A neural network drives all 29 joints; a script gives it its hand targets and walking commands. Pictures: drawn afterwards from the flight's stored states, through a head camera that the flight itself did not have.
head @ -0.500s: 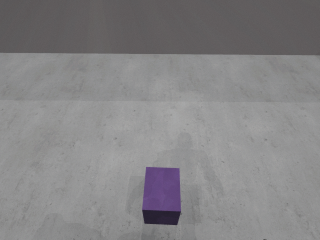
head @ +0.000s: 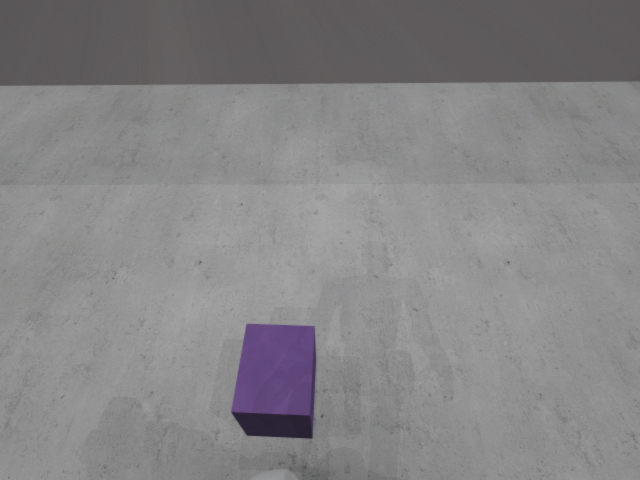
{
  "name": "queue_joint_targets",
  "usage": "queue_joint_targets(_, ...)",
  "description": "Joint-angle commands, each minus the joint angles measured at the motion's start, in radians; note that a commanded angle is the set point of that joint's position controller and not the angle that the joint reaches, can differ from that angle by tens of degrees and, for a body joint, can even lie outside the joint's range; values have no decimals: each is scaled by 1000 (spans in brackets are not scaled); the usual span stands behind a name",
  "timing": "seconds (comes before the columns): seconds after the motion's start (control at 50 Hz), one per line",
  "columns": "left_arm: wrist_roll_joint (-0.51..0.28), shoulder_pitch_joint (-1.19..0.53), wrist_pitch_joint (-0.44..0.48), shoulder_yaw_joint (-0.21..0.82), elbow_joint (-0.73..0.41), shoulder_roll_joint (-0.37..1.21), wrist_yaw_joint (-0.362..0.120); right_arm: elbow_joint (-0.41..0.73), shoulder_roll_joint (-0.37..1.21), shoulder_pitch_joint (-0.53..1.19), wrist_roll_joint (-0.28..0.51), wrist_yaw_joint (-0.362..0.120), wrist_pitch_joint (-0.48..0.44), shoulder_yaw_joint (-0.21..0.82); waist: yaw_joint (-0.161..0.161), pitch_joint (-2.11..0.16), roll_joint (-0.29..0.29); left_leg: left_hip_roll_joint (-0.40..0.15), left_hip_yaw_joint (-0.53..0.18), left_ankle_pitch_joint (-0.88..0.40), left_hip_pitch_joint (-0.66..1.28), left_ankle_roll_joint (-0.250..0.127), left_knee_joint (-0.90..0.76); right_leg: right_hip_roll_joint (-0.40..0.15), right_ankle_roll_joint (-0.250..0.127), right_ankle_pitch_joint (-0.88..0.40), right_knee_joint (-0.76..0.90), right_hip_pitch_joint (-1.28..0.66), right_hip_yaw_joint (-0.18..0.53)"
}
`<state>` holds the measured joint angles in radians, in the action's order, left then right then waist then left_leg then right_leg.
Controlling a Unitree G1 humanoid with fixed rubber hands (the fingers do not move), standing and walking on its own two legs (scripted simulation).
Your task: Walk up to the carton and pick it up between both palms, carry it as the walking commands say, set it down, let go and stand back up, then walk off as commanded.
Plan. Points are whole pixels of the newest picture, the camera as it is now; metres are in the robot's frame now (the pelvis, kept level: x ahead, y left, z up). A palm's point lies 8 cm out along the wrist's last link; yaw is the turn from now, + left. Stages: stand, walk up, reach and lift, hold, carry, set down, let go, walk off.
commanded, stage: walk off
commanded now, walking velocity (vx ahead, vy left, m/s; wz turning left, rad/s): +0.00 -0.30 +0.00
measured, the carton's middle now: (280, 382) +0.43 +0.15 -0.64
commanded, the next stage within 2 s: stand in 1.46 s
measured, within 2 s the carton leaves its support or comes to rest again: neither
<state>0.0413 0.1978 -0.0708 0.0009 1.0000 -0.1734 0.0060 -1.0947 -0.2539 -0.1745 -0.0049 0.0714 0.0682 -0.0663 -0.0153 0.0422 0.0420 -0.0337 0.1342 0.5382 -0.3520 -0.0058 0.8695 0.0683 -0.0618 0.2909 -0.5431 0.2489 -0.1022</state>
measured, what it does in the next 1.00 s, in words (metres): steps to the right: left foot, then right foot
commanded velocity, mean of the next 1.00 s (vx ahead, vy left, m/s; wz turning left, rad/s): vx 0.00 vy -0.30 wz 0.00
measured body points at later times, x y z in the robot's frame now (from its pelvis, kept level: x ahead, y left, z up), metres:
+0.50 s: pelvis +0.05 -0.15 +0.00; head +0.07 -0.15 +0.44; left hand +0.13 +0.11 -0.16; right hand -0.04 -0.40 -0.15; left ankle +0.00 +0.04 -0.73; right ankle +0.07 -0.30 -0.73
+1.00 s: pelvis +0.08 -0.28 +0.01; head +0.08 -0.24 +0.46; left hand +0.11 -0.06 -0.17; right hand +0.07 -0.52 -0.13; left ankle +0.07 -0.18 -0.73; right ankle +0.07 -0.43 -0.65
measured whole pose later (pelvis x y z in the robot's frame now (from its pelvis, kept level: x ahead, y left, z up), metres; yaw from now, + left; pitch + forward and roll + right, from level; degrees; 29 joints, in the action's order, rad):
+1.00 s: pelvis +0.08 -0.28 +0.01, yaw -4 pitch -1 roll -1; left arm 0.05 0.27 -0.09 -0.04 1.06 -0.19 -0.03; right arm -1.11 -0.12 -0.26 -0.03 0.08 0.02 -0.05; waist 0.01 -0.01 -0.08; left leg -0.10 0.20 0.32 -0.20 -0.01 0.54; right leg -0.01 0.07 0.33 -1.12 0.52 0.05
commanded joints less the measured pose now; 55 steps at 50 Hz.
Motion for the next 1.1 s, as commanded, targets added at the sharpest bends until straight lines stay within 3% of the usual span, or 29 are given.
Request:
queue_joint_targets(0.0, -18, 79, 1, -24, 2, -151, 12, -12, -72, -242, 0, 28, -29, -3, 107, -47, -2, -160, -167, -306, 345, -33, -549, -222, -30, -233, 44, 160, 257)
queue_joint_targets(0.02, -20, 92, -1, -14, -42, -76, 5, -12, -229, -292, -35, 29, -25, -31, 114, -40, 309, -533, -590, -368, 463, -140, -664, -46, 74, 187, -263, 461, 99)
queue_joint_targets(0.04, 10, 40, 2, -56, -49, -159, 18, 9, -282, -230, -37, 36, -9, -48, 85, 8, 161, -630, -649, -397, 318, -208, -697, -50, 78, 303, -509, 522, 189)
queue_joint_targets(0.06, 27, -49, 0, -60, -77, -140, 13, -26, -235, -239, -39, 53, -8, -46, 81, 42, 13, -595, -537, -432, 206, -231, -686, -62, 62, 226, -644, 445, 256)
queue_joint_targets(0.08, 16, -14, -12, -61, -52, -164, -2, -7, -161, -180, -40, 37, -21, -29, 50, 107, -28, -477, -423, -393, 124, -185, -664, -63, 72, 120, -678, 405, 284)
queue_joint_targets(0.12, 22, 74, -2, -61, -21, -136, -23, 19, -55, -103, -23, 29, -49, -2, 22, 79, 149, -358, -266, -540, 166, -107, -593, -87, 107, -4, -651, 418, 259)
queue_joint_targets(0.16, 13, 45, -7, -71, -17, -139, -31, 26, -61, -125, -7, 28, -71, -3, 31, -10, 142, -385, -212, -796, 272, -165, -551, -96, 150, 32, -686, 392, 224)
queue_joint_targets(0.22, 0, 80, -14, -66, 10, -120, -42, -11, -57, -212, -7, 18, -78, -7, 35, -12, 123, -366, -133, -1046, 319, -121, -493, -109, 164, 4, -578, 390, 132)
queue_joint_targets(0.32, -24, 37, -18, -57, -35, -77, -58, 6, -134, -156, -17, 12, -62, -36, 35, 46, 232, -312, -76, -665, 94, -98, -556, -147, 167, -46, -273, 180, 44)
queue_joint_targets(0.38, -13, 12, -15, -62, -53, -109, -66, -2, -189, -177, -25, 6, -42, -53, 63, 54, 311, -312, -72, -644, 152, -95, -509, -124, 145, 68, -115, 177, -5)
queue_joint_targets(0.4, -8, 2, -10, -60, -56, -99, -61, 11, -164, -184, -26, 6, -40, -64, 81, 57, 291, -329, -89, -587, 100, -100, -507, -142, 140, 36, -91, 136, -7)
queue_joint_targets(0.44, 2, 93, 5, -78, -42, -146, -57, 10, -148, -144, -16, 5, -32, -59, 7, 23, 170, -326, -73, -544, 34, -71, -383, -110, 105, -24, 81, -36, -42)
queue_joint_targets(0.46, -1, 189, 23, -99, 18, -184, -46, 27, -143, -159, -40, -2, -38, -61, -28, -45, -19, -246, -23, -359, -17, -38, -220, -158, 106, -131, 162, -179, 32)
queue_joint_targets(0.48, 15, 236, 40, -120, -6, -326, -49, 43, -20, -221, -42, -6, -33, -40, -42, -133, -420, -73, 60, 148, -194, 39, 96, -434, 38, -462, 210, -309, 322)
queue_joint_targets(0.5, 12, 215, 34, -116, -19, -344, -27, 29, -25, -120, -38, 12, -12, -40, -87, -171, -406, 8, -33, 262, -238, 32, 313, -427, -107, -431, 225, -211, 367)
queue_joint_targets(0.52, 0, 173, 32, -111, -19, -300, -17, 69, -48, -80, -19, 23, -9, -50, -80, -142, -375, -40, -46, 194, -233, 22, 397, -434, -148, -306, 252, -133, 303)
queue_joint_targets(0.54, 2, 109, 33, -88, -34, -247, -16, 42, -70, -93, -8, 19, -8, -53, -75, -126, -379, -53, -71, 140, -226, 2, 422, -357, -111, -167, 272, -47, 240)
queue_joint_targets(0.58, 7, 71, 38, -45, -42, -134, 4, -9, -36, -150, -12, 2, -4, -45, -32, -77, -262, -60, -62, 22, -285, 17, 433, -291, -96, -405, 188, -118, 172)
queue_joint_targets(0.64, 11, 25, 35, -49, -41, -167, 31, 9, -20, -140, -16, 9, -18, -29, -8, -85, -288, -68, -38, 66, -179, 17, 164, -307, -132, -561, 172, -101, 199)
queue_joint_targets(0.72, 2, 20, 32, -36, -7, -135, 27, -23, 59, -248, -4, 16, -18, -8, 46, -120, -289, -35, 19, -71, 54, -12, -143, -296, -126, -415, 174, -41, 183)
queue_joint_targets(0.74, 0, 14, 25, -20, 2, -97, 29, -26, 20, -222, -5, 17, -17, -3, 75, -90, -183, -41, -1, -180, 118, -18, -279, -268, -98, -387, 155, -1, 197)
queue_joint_targets(0.76, -5, 3, 22, -24, -11, -117, 26, -55, 58, -335, -15, 22, -22, 1, 115, -86, -43, -136, -72, -346, 272, -3, -507, -282, -63, -206, 65, 125, 160)
queue_joint_targets(0.78, -26, 21, 25, -8, -53, -44, 19, -47, -70, -367, -41, 34, -25, -19, 125, -74, 294, -469, -464, -393, 440, -114, -643, -146, 46, 80, -184, 442, 55)
queue_joint_targets(0.8, -4, 46, 25, -30, -32, -70, 32, -16, -233, -284, -37, 31, -6, -62, 91, 13, 247, -649, -583, -501, 308, -214, -675, -83, 97, 285, -429, 515, 67)
queue_joint_targets(0.84, 12, -24, 0, -63, -52, -174, -5, -34, -116, -244, -38, 29, -11, -40, 74, 38, 110, -527, -405, -483, 156, -227, -667, -103, 82, 154, -639, 405, 229)
queue_joint_targets(0.88, 15, 19, 0, -67, -25, -153, -11, -17, -35, -164, -35, 18, -47, -18, 56, 47, 135, -419, -281, -568, 191, -168, -597, -117, 110, 67, -652, 422, 251)
queue_joint_targets(0.98, 3, 45, -21, -44, -16, -43, -39, -9, -82, -154, -21, 19, -73, -34, 17, 49, 112, -379, -135, -640, 162, -137, -593, -127, 167, -19, -531, 358, 137)
queue_joint_targets(1.02, -10, -6, -16, -40, -53, -39, -58, -20, -57, -203, -25, 18, -75, -30, 51, 59, 255, -361, -109, -692, 208, -125, -571, -166, 155, -36, -396, 362, 81)
queue_joint_targets(1.08, -19, -14, -13, -40, -72, -25, -62, 2, -141, -137, -30, 14, -60, -68, 47, 17, 250, -307, -42, -583, 146, -82, -555, -145, 149, 88, -132, 172, 20)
